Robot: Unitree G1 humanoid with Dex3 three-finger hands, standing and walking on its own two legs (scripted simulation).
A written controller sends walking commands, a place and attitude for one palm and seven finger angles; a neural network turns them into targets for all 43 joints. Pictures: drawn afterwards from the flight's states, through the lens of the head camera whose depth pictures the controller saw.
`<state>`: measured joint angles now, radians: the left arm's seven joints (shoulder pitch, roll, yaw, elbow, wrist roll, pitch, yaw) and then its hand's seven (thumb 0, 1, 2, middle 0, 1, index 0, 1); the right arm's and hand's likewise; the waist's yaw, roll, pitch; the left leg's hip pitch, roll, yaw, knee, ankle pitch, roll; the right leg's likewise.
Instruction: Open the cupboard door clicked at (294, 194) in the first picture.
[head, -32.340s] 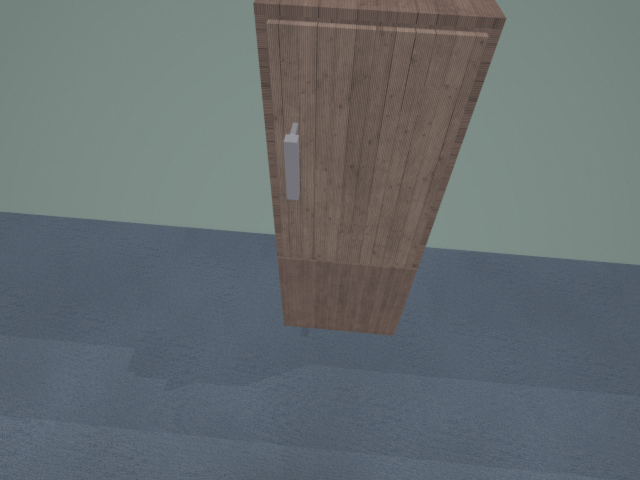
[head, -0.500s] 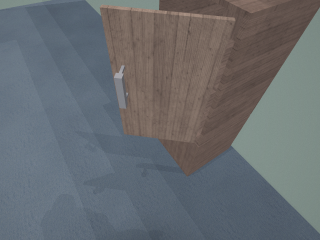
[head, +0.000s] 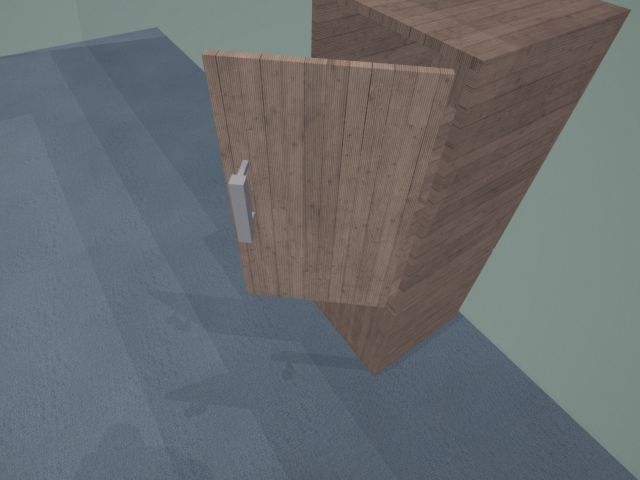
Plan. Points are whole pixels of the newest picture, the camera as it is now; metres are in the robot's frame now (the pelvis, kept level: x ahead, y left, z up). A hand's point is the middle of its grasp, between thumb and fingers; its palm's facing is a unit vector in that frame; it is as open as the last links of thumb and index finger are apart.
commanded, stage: come to a stop and stand still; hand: left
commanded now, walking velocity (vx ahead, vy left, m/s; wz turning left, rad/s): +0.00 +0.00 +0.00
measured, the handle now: (245, 202) +0.56 +0.18 +0.00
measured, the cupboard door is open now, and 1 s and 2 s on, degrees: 49 49 49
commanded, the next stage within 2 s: look again from close up in 0.54 s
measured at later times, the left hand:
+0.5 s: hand out of the picture +0.02 +0.16 -0.18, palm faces +0.03 -0.98 -0.19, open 7.4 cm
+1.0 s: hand out of the picture -0.02 +0.18 -0.18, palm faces +0.04 -0.98 -0.21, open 7.4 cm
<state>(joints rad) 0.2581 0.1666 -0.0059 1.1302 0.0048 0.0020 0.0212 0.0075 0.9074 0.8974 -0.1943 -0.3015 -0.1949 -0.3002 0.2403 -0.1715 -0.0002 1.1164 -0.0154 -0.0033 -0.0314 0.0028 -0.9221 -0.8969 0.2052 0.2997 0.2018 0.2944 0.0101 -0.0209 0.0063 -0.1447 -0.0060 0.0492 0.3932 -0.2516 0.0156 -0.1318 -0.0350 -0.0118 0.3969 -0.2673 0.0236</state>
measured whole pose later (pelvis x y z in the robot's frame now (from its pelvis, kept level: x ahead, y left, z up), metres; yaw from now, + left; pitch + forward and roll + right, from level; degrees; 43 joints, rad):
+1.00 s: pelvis -0.02 +0.00 -0.01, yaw +1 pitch -3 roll +0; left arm 0.30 0.17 -0.02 1.07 0.01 0.00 0.04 0.01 0.91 0.90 -0.19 -0.30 -0.20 -0.30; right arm 0.24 -0.17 0.00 1.04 -0.02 -0.01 -0.03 0.01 -0.93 -0.90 0.20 0.30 0.20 0.29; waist 0.01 0.00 0.01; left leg -0.19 -0.01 0.04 0.53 -0.29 0.02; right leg -0.17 -0.04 -0.02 0.52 -0.30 0.03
